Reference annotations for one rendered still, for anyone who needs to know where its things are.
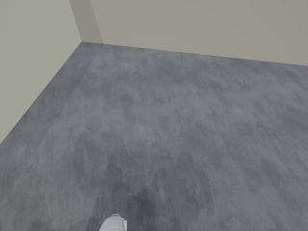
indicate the robot left thigh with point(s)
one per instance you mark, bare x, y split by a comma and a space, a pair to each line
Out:
115, 223

